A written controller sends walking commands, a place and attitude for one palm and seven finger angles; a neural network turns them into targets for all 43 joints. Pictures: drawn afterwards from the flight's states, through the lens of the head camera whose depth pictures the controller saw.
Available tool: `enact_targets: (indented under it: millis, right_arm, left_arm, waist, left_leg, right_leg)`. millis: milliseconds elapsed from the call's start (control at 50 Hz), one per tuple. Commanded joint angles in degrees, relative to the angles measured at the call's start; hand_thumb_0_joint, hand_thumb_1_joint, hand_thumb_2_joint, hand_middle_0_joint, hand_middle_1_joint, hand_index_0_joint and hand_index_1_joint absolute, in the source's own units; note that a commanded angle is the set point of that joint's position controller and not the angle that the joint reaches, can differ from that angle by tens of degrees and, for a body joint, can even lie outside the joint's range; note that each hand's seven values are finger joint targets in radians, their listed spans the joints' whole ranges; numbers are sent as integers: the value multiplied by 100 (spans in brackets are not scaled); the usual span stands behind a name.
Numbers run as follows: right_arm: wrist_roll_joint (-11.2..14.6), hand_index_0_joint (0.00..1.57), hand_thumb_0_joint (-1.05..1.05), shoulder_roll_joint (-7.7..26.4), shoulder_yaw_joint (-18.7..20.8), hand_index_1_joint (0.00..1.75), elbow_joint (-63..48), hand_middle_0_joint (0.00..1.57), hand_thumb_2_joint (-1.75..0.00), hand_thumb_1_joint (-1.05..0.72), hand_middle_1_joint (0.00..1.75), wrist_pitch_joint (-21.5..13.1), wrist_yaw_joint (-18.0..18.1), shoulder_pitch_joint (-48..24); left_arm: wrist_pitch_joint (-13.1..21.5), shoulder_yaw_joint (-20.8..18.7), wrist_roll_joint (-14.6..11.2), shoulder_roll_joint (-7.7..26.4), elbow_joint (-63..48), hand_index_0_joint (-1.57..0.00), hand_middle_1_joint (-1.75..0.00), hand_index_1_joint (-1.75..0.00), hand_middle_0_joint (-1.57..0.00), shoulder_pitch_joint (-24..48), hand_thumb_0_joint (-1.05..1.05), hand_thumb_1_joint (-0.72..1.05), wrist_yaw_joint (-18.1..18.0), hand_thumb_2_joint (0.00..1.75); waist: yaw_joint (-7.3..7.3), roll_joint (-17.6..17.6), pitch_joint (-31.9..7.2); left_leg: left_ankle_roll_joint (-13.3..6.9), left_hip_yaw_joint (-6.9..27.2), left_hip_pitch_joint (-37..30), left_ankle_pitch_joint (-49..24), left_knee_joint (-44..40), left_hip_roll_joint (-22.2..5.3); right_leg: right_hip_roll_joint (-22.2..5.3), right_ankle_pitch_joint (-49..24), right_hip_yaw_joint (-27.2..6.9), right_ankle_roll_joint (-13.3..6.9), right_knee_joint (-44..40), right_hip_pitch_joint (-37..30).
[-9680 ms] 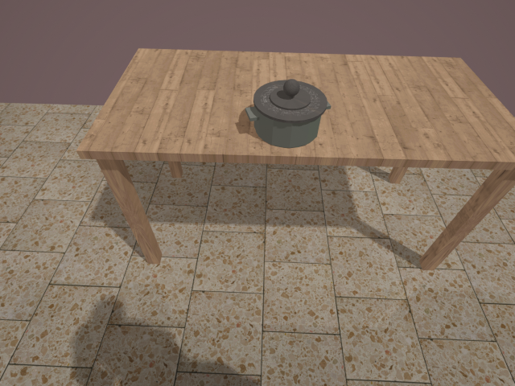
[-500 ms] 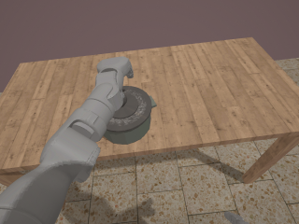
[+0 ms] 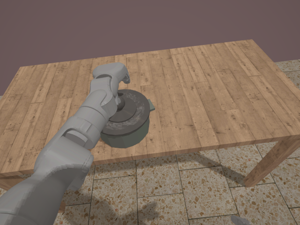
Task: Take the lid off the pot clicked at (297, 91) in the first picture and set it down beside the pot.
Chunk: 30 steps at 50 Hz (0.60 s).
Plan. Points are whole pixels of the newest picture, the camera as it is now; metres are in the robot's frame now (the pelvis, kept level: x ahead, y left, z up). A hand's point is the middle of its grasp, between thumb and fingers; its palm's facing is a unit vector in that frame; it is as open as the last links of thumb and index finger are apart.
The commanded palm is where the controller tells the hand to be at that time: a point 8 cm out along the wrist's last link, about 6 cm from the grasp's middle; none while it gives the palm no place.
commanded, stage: lower the open fingers around the knob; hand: left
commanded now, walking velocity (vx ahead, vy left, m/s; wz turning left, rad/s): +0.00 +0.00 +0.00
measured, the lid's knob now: (118, 102) +0.49 +0.09 +0.04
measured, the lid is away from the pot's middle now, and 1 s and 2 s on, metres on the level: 0.00 0.00 0.00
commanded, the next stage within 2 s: close the fingers and squeeze the knob in 1.26 s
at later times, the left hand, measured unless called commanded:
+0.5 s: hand (117, 101) +0.45 +0.08 +0.09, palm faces -0.30 -0.08 -0.95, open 10.2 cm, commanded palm +0.45 +0.10 +0.14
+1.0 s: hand (114, 106) +0.46 +0.10 +0.06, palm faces -0.32 -0.08 -0.94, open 10.2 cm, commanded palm +0.46 +0.11 +0.12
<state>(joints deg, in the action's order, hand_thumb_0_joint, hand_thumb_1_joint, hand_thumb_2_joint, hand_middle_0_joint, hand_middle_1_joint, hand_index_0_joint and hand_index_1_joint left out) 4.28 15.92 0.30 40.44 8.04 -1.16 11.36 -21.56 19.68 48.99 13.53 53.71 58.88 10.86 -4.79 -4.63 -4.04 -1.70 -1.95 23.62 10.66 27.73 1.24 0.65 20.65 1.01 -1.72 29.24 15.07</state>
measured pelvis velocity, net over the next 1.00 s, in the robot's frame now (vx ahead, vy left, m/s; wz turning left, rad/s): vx -0.01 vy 0.01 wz -0.02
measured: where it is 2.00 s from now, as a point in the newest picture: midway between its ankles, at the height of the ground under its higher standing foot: outside the picture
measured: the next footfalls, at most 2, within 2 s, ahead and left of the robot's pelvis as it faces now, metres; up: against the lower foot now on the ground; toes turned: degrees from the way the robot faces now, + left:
none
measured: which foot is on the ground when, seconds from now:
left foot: down 0.00-1.00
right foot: down 0.00-1.00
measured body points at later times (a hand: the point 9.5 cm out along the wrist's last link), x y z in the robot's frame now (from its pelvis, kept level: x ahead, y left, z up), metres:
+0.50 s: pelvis -0.01 +0.00 +0.00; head +0.02 -0.03 +0.45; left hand +0.46 +0.08 +0.14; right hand +0.09 -0.24 -0.14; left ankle +0.03 +0.11 -0.73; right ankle -0.07 -0.10 -0.73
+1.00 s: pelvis -0.01 +0.01 +0.00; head +0.03 -0.01 +0.44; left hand +0.47 +0.10 +0.11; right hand +0.04 -0.25 -0.15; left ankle +0.03 +0.11 -0.73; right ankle -0.07 -0.10 -0.73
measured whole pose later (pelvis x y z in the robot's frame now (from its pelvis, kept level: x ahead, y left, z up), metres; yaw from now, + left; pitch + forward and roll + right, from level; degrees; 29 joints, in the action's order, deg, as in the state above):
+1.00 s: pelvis -0.01 +0.01 +0.00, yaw -1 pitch +9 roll +0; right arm 4.0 15.4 1.3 43.1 7.6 -0.8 14.8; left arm -18.7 17.9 49.7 13.1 61.3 56.0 3.3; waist -6.6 -4.0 -4.9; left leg -2.3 -2.9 28.2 11.3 30.3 0.5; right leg 1.2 20.2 0.0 -1.1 30.6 19.5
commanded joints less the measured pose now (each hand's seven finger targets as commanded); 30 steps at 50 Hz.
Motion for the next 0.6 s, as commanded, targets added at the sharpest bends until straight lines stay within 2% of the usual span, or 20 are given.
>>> enact_targets:
  millis: [0, 40, 60, 140, 180, 200, 240, 260, 280, 300, 320, 380, 400, 420, 440, 480, 500, 520, 540, 580]
  right_arm:
    - [13, 20, 0, 587, 185, 30, -688, 20, -90, -90, 30, -141, -18, -347]
    - [22, 20, 0, 592, 168, 30, -709, 20, -90, -90, 30, -100, -12, -414]
    - [23, 20, 0, 561, 173, 30, -723, 20, -90, -90, 30, -98, -8, -423]
    - [16, 20, 0, 565, 182, 30, -709, 20, -90, -90, 30, -58, -15, -433]
    - [21, 20, 0, 526, 191, 30, -696, 20, -90, -90, 30, -32, -27, -443]
    - [14, 20, 0, 517, 199, 30, -694, 20, -90, -90, 30, -19, -37, -425]
    - [19, 20, 0, 537, 201, 30, -640, 20, -90, -90, 30, -11, -50, -421]
    - [10, 20, 0, 536, 207, 30, -648, 20, -90, -90, 30, -17, -55, -426]
    - [3, 20, 0, 512, 211, 30, -643, 20, -90, -90, 30, -23, -59, -403]
    - [-10, 20, 0, 513, 207, 30, -652, 20, -90, -90, 30, -19, -50, -387]
    - [-13, 20, 0, 572, 192, 30, -576, 20, -90, -90, 30, 14, -24, -375]
    - [0, 20, 0, 556, 166, 30, -517, 20, -90, -90, 30, 0, 20, -316]
    - [0, 20, 0, 533, 170, 30, -574, 20, -90, -90, 30, -32, 34, -349]
    - [-10, 20, 0, 561, 190, 30, -555, 20, -90, -90, 30, -61, 36, -307]
    - [-16, 20, 0, 570, 185, 30, -522, 20, -90, -90, 30, -54, 47, -252]
    - [-14, 20, 0, 577, 192, 30, -483, 20, -90, -90, 30, -50, 63, -169]
    - [-28, 20, 0, 573, 189, 30, -547, 20, -90, -90, 30, -69, 70, -155]
    - [-25, 20, 0, 594, 192, 30, -545, 20, -90, -90, 30, -78, 78, -159]
    - [-11, 20, 0, 613, 195, 30, -500, 20, -90, -90, 30, -59, 81, -110]
    - [-11, 20, 0, 595, 233, 30, -523, 20, -90, -90, 30, -88, 74, -47]
  left_arm:
    - [52, -352, 137, 995, -983, -83, -8, -8, -83, 2818, 0, -30, -190, 143]
    - [68, -332, 146, 1054, -1097, -83, -8, -8, -83, 2875, 0, -30, -198, 143]
    - [77, -147, 165, 849, -1115, -83, -8, -8, -83, 2938, 0, -30, -196, 143]
    - [167, -352, 160, 1031, -1085, -83, -8, -8, -83, 2808, 0, -30, -275, 143]
    - [159, -106, 200, 746, -1134, -83, -8, -8, -83, 2900, 0, -30, -329, 143]
    - [181, -82, 183, 615, -1095, -83, -8, -8, -83, 2852, 0, -30, -342, 143]
    - [166, -141, 177, 692, -1078, -83, -8, -8, -83, 2985, 0, -30, -443, 143]
    - [184, -88, 161, 625, -1209, -83, -8, -8, -83, 3059, 0, -30, -480, 143]
    - [163, -59, 153, 549, -1047, -83, -8, -8, -83, 2930, 0, -30, -507, 143]
    - [176, -158, 119, 575, -974, -83, -8, -8, -83, 2856, 0, -30, -521, 143]
    - [123, -364, 172, 889, -777, -83, -8, -8, -83, 2821, 0, -30, -576, 143]
    - [7, -203, 223, 758, -630, -83, -8, -8, -83, 3022, 0, -30, -652, 143]
    - [57, -197, 156, 668, -728, -83, -8, -8, -83, 3055, 0, -30, -647, 143]
    - [95, -254, 156, 769, -809, -83, -8, -8, -83, 3138, 0, -30, -661, 143]
    - [87, -361, 191, 914, -597, -83, -8, -8, -83, 2967, 0, -30, -673, 143]
    - [55, -303, 216, 844, -424, -83, -8, -8, -83, 2831, 0, -30, -670, 143]
    - [114, -488, 157, 970, -507, -83, -8, -8, -83, 2773, 0, -30, -665, 143]
    - [131, -441, 160, 982, -475, -83, -8, -8, -83, 2745, 0, -30, -652, 143]
    - [117, -408, 212, 977, -296, -83, -8, -8, -83, 2651, 0, -30, -647, 143]
    - [162, -262, 212, 778, -434, -83, -8, -8, -83, 2702, 0, -30, -645, 143]
  waist:
    - [-9, 1012, -2088]
    - [-11, 905, -2163]
    - [-53, 834, -2143]
    - [-19, 846, -2235]
    - [-66, 717, -2217]
    - [-81, 803, -2166]
    - [-73, 687, -2135]
    - [-73, 565, -2293]
    - [-61, 655, -2314]
    - [-60, 820, -2292]
    - [-55, 961, -2202]
    - [-113, 829, -2056]
    - [-122, 925, -2135]
    - [-129, 756, -2289]
    - [-98, 759, -2294]
    - [-127, 817, -2193]
    - [-77, 942, -2268]
    - [-98, 875, -2220]
    - [-127, 961, -2098]
    - [-149, 768, -2141]
  left_leg:
    - [-372, 109, -1787, -1778, 214, 166]
    - [-358, 109, -1838, -1762, 205, 164]
    - [-364, 104, -1903, -1752, 227, 179]
    - [-343, 189, -1983, -1820, 240, 129]
    - [-331, 171, -2052, -1829, 255, 117]
    - [-329, 195, -2006, -1877, 267, 93]
    - [-298, 233, -2026, -1689, 212, 74]
    - [-293, 246, -2162, -1796, 241, 75]
    - [-297, 271, -2144, -1803, 264, 85]
    - [-312, 259, -2005, -1782, 263, 74]
    - [-315, 215, -1847, -1624, 231, 67]
    - [-303, 168, -1706, -1395, 173, 78]
    - [-321, 194, -1684, -1445, 196, 84]
    - [-322, 183, -1819, -1458, 229, 77]
    - [-311, 214, -1799, -1441, 207, 74]
    - [-324, 158, -1727, -1399, 200, 70]
    - [-340, 178, -1618, -1448, 210, 75]
    - [-341, 131, -1611, -1412, 231, 85]
    - [-334, 134, -1543, -1370, 207, 72]
    - [-336, 134, -1692, -1381, 220, 72]
  right_leg:
    - [18, -3498, -12, 52, -270, 81]
    - [17, -3478, -17, 59, -236, 59]
    - [34, -3409, -12, 57, -253, 166]
    - [46, -3259, 5, 29, -207, 197]
    - [61, -3172, 33, 24, -206, 351]
    - [65, -3128, 59, 3, -212, 402]
    - [89, -2866, 86, -7, -187, 486]
    - [88, -2902, 80, -16, -168, 498]
    - [104, -2885, 93, -15, -162, 488]
    - [88, -2931, 77, -11, -196, 420]
    - [79, -2939, 33, 8, -209, 350]
    - [85, -2772, 39, 17, -227, 448]
    - [72, -2822, 22, 17, -239, 378]
    - [68, -2869, -11, 27, -222, 381]
    - [78, -2775, 14, 18, -205, 368]
    - [82, -2767, -3, 34, -246, 409]
    - [61, -2899, -16, 32, -248, 232]
    - [62, -2974, -39, 47, -249, 257]
    - [72, -2904, -15, 49, -246, 328]
    - [98, -2763, 3, 44, -265, 458]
